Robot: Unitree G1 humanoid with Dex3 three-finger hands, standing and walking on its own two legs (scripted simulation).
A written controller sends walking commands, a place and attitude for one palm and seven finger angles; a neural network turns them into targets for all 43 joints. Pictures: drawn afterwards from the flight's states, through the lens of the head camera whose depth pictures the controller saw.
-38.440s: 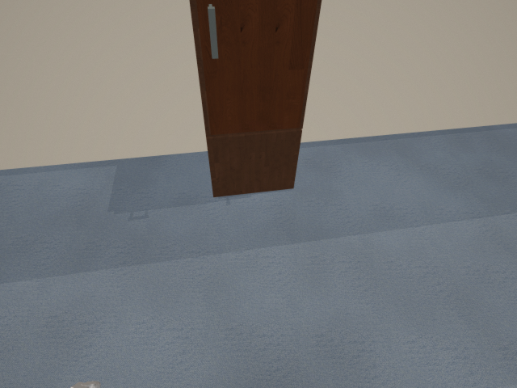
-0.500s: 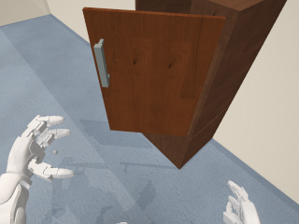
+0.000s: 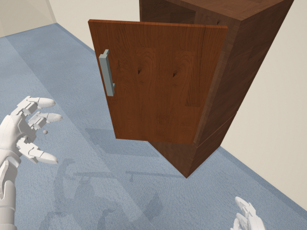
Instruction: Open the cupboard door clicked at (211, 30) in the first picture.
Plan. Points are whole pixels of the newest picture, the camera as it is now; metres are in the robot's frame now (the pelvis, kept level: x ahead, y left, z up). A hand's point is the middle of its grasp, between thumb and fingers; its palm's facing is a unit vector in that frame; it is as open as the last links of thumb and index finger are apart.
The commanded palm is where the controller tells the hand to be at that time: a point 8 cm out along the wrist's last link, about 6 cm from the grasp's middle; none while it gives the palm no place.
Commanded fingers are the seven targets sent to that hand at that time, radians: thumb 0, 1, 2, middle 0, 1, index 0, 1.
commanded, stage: raise the hand with hooked fingers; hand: left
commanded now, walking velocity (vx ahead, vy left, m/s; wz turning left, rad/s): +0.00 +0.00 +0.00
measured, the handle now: (108, 73) +0.58 +0.20 +0.10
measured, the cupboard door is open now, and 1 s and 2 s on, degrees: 43 43 43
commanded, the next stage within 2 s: move the hooked fingers beside the handle in 0.40 s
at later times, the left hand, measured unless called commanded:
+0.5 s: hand (62, 134) +0.30 +0.24 +0.12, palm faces +0.04 -1.00 -0.05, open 14.0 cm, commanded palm +0.27 +0.29 +0.12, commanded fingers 0.00 -0.50 0.30 -0.30 -1.20 -0.30 -1.20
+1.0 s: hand (68, 114) +0.36 +0.25 +0.12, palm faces +0.03 -1.00 -0.02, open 14.0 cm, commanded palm +0.34 +0.30 +0.11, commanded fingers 0.00 -0.50 0.30 -0.30 -1.20 -0.30 -1.20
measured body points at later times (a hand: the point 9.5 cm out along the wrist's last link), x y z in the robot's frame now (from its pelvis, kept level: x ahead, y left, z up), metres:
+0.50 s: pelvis +0.00 -0.03 +0.00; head +0.01 -0.04 +0.45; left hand +0.29 +0.30 +0.13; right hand +0.16 -0.27 -0.08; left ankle +0.04 +0.10 -0.73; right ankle -0.02 -0.12 -0.73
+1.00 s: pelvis +0.00 -0.02 +0.00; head +0.03 -0.03 +0.45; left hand +0.35 +0.31 +0.12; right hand +0.12 -0.29 -0.10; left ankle +0.04 +0.10 -0.73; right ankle -0.02 -0.12 -0.73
